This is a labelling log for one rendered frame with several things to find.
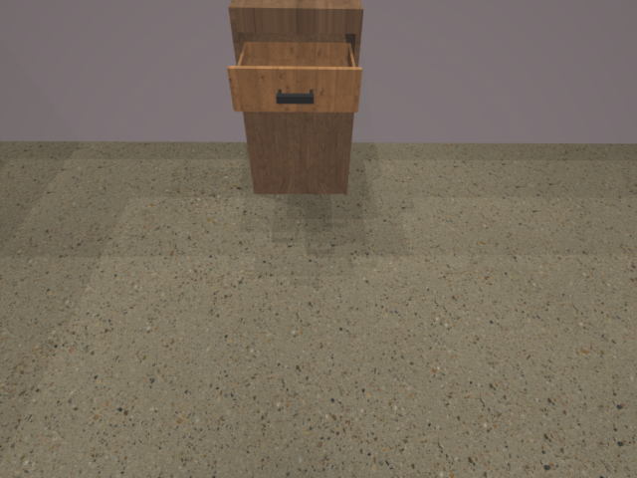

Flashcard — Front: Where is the drawer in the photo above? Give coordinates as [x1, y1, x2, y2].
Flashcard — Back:
[227, 42, 362, 113]

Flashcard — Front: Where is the cabinet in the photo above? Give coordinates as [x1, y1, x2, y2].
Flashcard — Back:
[228, 0, 363, 194]

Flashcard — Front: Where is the handle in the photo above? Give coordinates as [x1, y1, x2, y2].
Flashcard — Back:
[276, 90, 314, 104]

